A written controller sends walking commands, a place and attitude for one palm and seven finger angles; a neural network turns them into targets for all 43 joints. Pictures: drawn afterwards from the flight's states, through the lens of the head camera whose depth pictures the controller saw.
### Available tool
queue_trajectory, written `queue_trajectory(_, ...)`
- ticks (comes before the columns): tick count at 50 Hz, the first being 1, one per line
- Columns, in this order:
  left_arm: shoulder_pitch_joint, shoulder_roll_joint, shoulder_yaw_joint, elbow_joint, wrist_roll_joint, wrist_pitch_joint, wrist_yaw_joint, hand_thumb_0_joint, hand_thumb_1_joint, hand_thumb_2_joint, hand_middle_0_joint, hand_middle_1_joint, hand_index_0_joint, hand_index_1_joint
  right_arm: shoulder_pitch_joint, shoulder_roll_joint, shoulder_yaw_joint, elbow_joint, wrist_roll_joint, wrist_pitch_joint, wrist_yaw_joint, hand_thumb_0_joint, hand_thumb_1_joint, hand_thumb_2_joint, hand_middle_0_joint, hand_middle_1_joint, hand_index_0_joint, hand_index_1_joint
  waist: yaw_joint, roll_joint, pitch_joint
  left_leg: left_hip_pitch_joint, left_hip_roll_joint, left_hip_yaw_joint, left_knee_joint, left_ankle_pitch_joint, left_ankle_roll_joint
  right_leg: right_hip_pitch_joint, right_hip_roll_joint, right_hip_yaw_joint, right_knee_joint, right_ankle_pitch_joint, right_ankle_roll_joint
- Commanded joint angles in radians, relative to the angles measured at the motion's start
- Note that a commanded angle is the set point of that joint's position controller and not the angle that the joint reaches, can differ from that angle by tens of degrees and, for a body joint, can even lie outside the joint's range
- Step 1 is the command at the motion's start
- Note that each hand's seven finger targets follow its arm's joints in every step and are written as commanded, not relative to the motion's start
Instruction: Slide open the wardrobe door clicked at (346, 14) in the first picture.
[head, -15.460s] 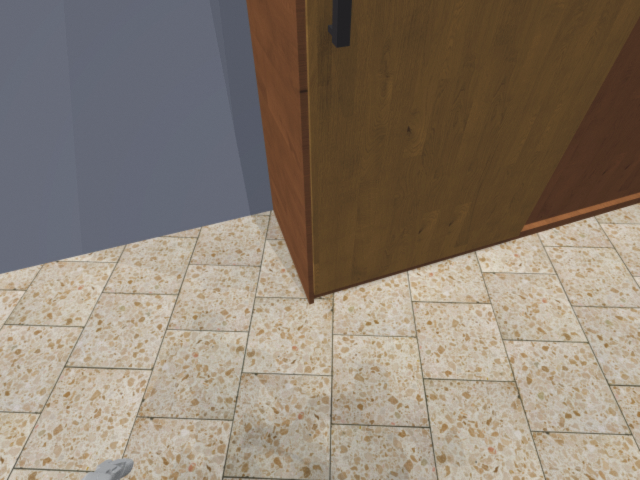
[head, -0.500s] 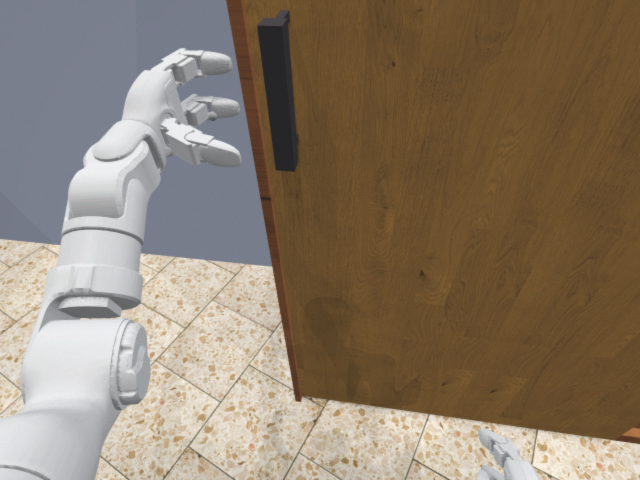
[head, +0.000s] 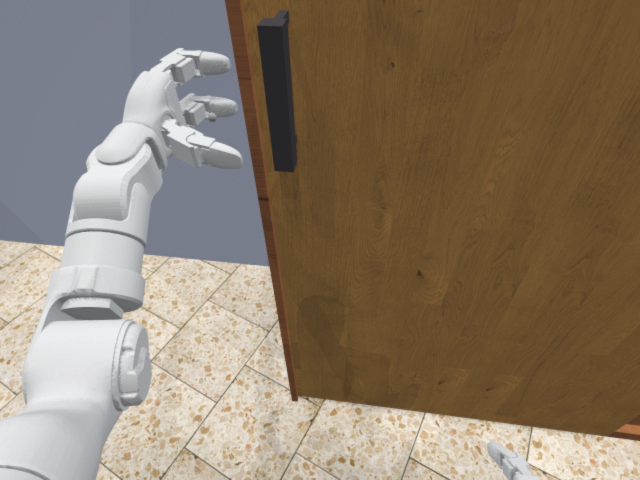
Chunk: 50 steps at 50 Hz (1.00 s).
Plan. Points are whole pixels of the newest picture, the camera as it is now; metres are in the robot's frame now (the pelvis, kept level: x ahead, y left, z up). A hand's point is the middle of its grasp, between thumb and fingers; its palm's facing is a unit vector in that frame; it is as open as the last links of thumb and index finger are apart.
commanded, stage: move the hooked fingers beside the handle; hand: left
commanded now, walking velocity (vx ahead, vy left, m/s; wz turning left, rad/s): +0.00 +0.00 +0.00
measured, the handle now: (284, 95) +0.50 +0.07 +0.27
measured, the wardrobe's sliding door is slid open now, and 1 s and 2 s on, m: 0.00 0.00 0.00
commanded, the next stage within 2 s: feel for the door with the fingertips in 0.40 s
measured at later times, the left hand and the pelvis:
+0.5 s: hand (228, 110) +0.45 +0.13 +0.27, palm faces -0.08 -1.00 -0.03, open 14.0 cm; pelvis +0.00 +0.00 +0.00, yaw +0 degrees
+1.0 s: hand (270, 111) +0.45 +0.08 +0.27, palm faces -0.10 -0.99 -0.02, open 14.0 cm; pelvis +0.00 -0.01 +0.00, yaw +0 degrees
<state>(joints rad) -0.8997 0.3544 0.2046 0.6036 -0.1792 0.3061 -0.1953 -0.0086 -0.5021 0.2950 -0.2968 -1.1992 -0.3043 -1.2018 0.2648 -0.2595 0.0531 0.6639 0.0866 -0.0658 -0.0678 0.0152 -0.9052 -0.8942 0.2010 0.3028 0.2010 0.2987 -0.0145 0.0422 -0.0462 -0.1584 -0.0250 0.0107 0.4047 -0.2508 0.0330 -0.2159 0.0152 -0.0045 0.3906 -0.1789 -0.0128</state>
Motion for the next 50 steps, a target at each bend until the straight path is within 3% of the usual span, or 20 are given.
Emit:
queue_trajectory(1, -0.597, 0.127, -0.007, -0.209, -0.028, -0.048, 0.002, 0.0, -0.5, 0.3, -0.3, -1.2, -0.3, -1.2, -0.106, -0.111, -0.037, -0.13, -0.002, -0.063, -0.009, 0.0, -0.9, -0.9, 0.2, 0.3, 0.2, 0.3, -0.015, -0.04, -0.282, 0.096, 0.023, -0.033, -0.034, 0.262, -0.003, 0.073, -0.013, -0.02, -0.018, 0.225, -0.023)
queue_trajectory(2, -0.556, 0.152, 0.016, -0.181, -0.026, -0.043, 0.007, 0.0, -0.5, 0.3, -0.3, -1.2, -0.3, -1.2, -0.108, -0.115, -0.041, -0.129, -0.002, -0.058, -0.011, 0.0, -0.9, -0.9, 0.2, 0.3, 0.2, 0.3, -0.002, -0.041, -0.276, 0.093, 0.022, -0.032, -0.037, 0.256, -0.003, 0.075, -0.013, -0.018, -0.023, 0.209, -0.024)
queue_trajectory(4, -0.625, 0.106, -0.025, -0.177, -0.023, -0.043, 0.018, 0.0, -0.5, 0.3, -0.3, -1.2, -0.3, -1.2, -0.107, -0.11, -0.034, -0.123, -0.003, -0.058, -0.01, 0.0, -0.9, -0.9, 0.2, 0.3, 0.2, 0.3, -0.02, -0.04, -0.265, 0.085, 0.022, -0.04, -0.042, 0.23, -0.006, 0.058, -0.016, -0.02, -0.022, 0.184, -0.024)
queue_trajectory(6, -0.623, 0.109, -0.016, -0.148, -0.017, -0.042, 0.031, 0.0, -0.5, 0.3, -0.3, -1.2, -0.3, -1.2, -0.103, -0.107, -0.033, -0.116, -0.006, -0.054, -0.009, 0.0, -0.9, -0.9, 0.2, 0.3, 0.2, 0.3, -0.016, -0.036, -0.263, 0.084, 0.022, -0.04, -0.037, 0.239, -0.007, 0.053, -0.017, -0.02, -0.016, 0.19, -0.026)
queue_trajectory(8, -0.63, 0.125, 0.003, -0.155, -0.016, -0.055, 0.043, 0.0, -0.5, 0.3, -0.3, -1.2, -0.3, -1.2, -0.103, -0.107, -0.034, -0.124, -0.01, -0.051, -0.007, 0.0, -0.9, -0.9, 0.2, 0.3, 0.2, 0.3, -0.006, -0.044, -0.306, 0.092, 0.021, -0.04, -0.035, 0.266, -0.007, 0.081, -0.019, -0.017, -0.01, 0.212, -0.027)
queue_trajectory(11, -0.639, 0.147, 0.026, -0.117, -0.007, -0.067, 0.052, 0.0, -0.5, 0.3, -0.3, -1.2, -0.3, -1.2, -0.094, -0.106, -0.033, -0.121, -0.013, -0.045, -0.006, 0.0, -0.9, -0.9, 0.2, 0.3, 0.2, 0.3, -0.005, -0.092, -0.302, 0.066, 0.021, -0.032, -0.035, 0.262, -0.002, 0.099, -0.02, -0.014, -0.007, 0.231, -0.023)
queue_trajectory(12, -0.592, 0.205, 0.073, -0.089, 0.001, -0.074, 0.058, 0.0, -0.5, 0.3, -0.3, -1.2, -0.3, -1.2, -0.094, -0.109, -0.036, -0.125, -0.013, -0.039, -0.007, 0.0, -0.9, -0.9, 0.2, 0.3, 0.2, 0.3, 0.012, -0.107, -0.305, 0.061, 0.023, -0.03, -0.036, 0.263, 0.002, 0.114, -0.021, -0.011, -0.011, 0.228, -0.022)
queue_trajectory(16, -0.645, 0.16, 0.026, -0.094, 0.016, -0.092, 0.053, 0.0, -0.5, 0.3, -0.3, -1.2, -0.3, -1.2, -0.083, -0.104, -0.034, -0.128, -0.011, -0.034, -0.007, 0.0, -0.9, -0.9, 0.2, 0.3, 0.2, 0.3, -0.008, -0.078, -0.304, 0.063, 0.025, -0.023, -0.032, 0.274, 0.002, 0.111, -0.023, -0.009, -0.004, 0.257, -0.023)
queue_trajectory(17, -0.609, 0.194, 0.057, -0.09, 0.016, -0.099, 0.052, 0.0, -0.5, 0.3, -0.3, -1.2, -0.3, -1.2, -0.084, -0.105, -0.037, -0.135, -0.012, -0.034, -0.007, 0.0, -0.9, -0.9, 0.2, 0.3, 0.2, 0.3, 0.009, -0.054, -0.319, 0.073, 0.023, -0.021, -0.03, 0.29, 0.001, 0.125, -0.023, -0.007, -0.005, 0.267, -0.025)
queue_trajectory(22, -0.547, 0.215, 0.073, -0.136, 0.008, -0.105, 0.028, 0.0, -0.5, 0.3, -0.3, -1.2, -0.3, -1.2, -0.094, -0.11, -0.041, -0.152, -0.006, -0.033, -0.006, 0.0, -0.9, -0.9, 0.2, 0.3, 0.2, 0.3, 0.018, -0.075, -0.34, 0.066, 0.026, -0.013, -0.033, 0.302, 0.005, 0.165, -0.022, -0.007, -0.005, 0.29, -0.023)
queue_trajectory(23, -0.565, 0.161, 0.026, -0.146, -0.001, -0.1, 0.021, 0.0, -0.5, 0.3, -0.3, -1.2, -0.3, -1.2, -0.096, -0.107, -0.036, -0.149, -0.003, -0.035, -0.006, 0.0, -0.9, -0.9, 0.2, 0.3, 0.2, 0.3, 0.001, -0.071, -0.311, 0.061, 0.026, -0.011, -0.035, 0.286, 0.007, 0.145, -0.022, -0.009, -0.01, 0.281, -0.021)
queue_trajectory(28, -0.587, 0.13, 0.002, -0.221, -0.018, -0.073, 0.017, 0.0, -0.5, 0.3, -0.3, -1.2, -0.3, -1.2, -0.107, -0.109, -0.043, -0.147, 0.0, -0.048, -0.007, 0.0, -0.9, -0.9, 0.2, 0.3, 0.2, 0.3, -0.002, -0.037, -0.317, 0.094, 0.024, -0.02, -0.028, 0.295, 0.005, 0.121, -0.017, -0.013, -0.014, 0.271, -0.024)
queue_trajectory(31, -0.629, 0.06, -0.046, -0.241, -0.026, -0.058, 0.031, 0.0, -0.5, 0.3, -0.3, -1.2, -0.3, -1.2, -0.108, -0.102, -0.04, -0.133, -0.003, -0.059, -0.006, 0.0, -0.9, -0.9, 0.2, 0.3, 0.2, 0.3, -0.015, -0.026, -0.303, 0.108, 0.022, -0.031, -0.026, 0.272, 0.0, 0.078, -0.011, -0.019, -0.013, 0.234, -0.025)
queue_trajectory(36, -0.649, 0.064, -0.028, -0.18, -0.014, -0.039, 0.082, 0.0, -0.5, 0.3, -0.3, -1.2, -0.3, -1.2, -0.107, -0.099, -0.036, -0.11, -0.011, -0.055, -0.005, 0.0, -0.9, -0.9, 0.2, 0.3, 0.2, 0.3, -0.014, -0.048, -0.283, 0.077, 0.018, -0.029, -0.03, 0.243, -0.001, 0.076, -0.015, -0.018, -0.015, 0.204, -0.022)
queue_trajectory(38, -0.644, 0.061, -0.025, -0.199, -0.005, -0.051, 0.103, 0.0, -0.5, 0.3, -0.3, -1.2, -0.3, -1.2, -0.109, -0.096, -0.037, -0.117, -0.015, -0.051, -0.001, 0.0, -0.9, -0.9, 0.2, 0.3, 0.2, 0.3, -0.003, -0.044, -0.32, 0.093, 0.019, -0.03, -0.03, 0.282, -0.003, 0.1, -0.016, -0.018, -0.007, 0.233, -0.025)
queue_trajectory(41, -0.637, 0.06, -0.012, -0.162, -0.002, -0.049, 0.118, 0.0, -0.5, 0.3, -0.3, -1.2, -0.3, -1.2, -0.104, -0.093, -0.035, -0.114, -0.019, -0.039, 0.003, 0.0, -0.9, -0.9, 0.2, 0.3, 0.2, 0.3, -0.005, -0.111, -0.313, 0.068, 0.019, -0.023, -0.03, 0.279, 0.002, 0.118, -0.016, -0.015, -0.003, 0.258, -0.02)
queue_trajectory(42, -0.581, 0.091, 0.018, -0.134, 0.003, -0.051, 0.123, 0.0, -0.5, 0.3, -0.3, -1.2, -0.3, -1.2, -0.108, -0.097, -0.038, -0.118, -0.02, -0.031, 0.002, 0.0, -0.9, -0.9, 0.2, 0.3, 0.2, 0.3, 0.013, -0.129, -0.313, 0.06, 0.021, -0.02, -0.033, 0.287, 0.004, 0.138, -0.017, -0.014, -0.005, 0.265, -0.019)
queue_trajectory(45, -0.61, 0.086, 0.007, -0.144, 0.02, -0.051, 0.13, 0.0, -0.5, 0.3, -0.3, -1.2, -0.3, -1.2, -0.112, -0.089, -0.032, -0.128, -0.019, -0.015, 0.005, 0.0, -0.9, -0.9, 0.2, 0.3, 0.2, 0.3, 0.004, -0.097, -0.297, 0.047, 0.019, -0.006, -0.033, 0.279, 0.006, 0.142, -0.023, -0.007, -0.006, 0.282, -0.017)
queue_trajectory(47, -0.611, 0.128, 0.038, -0.141, 0.03, -0.058, 0.139, 0.0, -0.5, 0.3, -0.3, -1.2, -0.3, -1.2, -0.108, -0.094, -0.038, -0.134, -0.021, -0.008, 0.002, 0.0, -0.9, -0.9, 0.2, 0.3, 0.2, 0.3, 0.011, -0.111, -0.321, 0.05, 0.02, -0.009, -0.036, 0.283, 0.007, 0.163, -0.023, -0.006, -0.008, 0.28, -0.017)
queue_trajectory(50, -0.633, 0.094, 0.014, -0.126, 0.023, -0.059, 0.126, 0.0, -0.5, 0.3, -0.3, -1.2, -0.3, -1.2, -0.109, -0.088, -0.032, -0.136, -0.02, -0.006, 0.0, 0.0, -0.9, -0.9, 0.2, 0.3, 0.2, 0.3, -0.003, -0.121, -0.304, 0.044, 0.019, -0.002, -0.033, 0.273, 0.012, 0.156, -0.023, -0.002, -0.009, 0.294, -0.015)
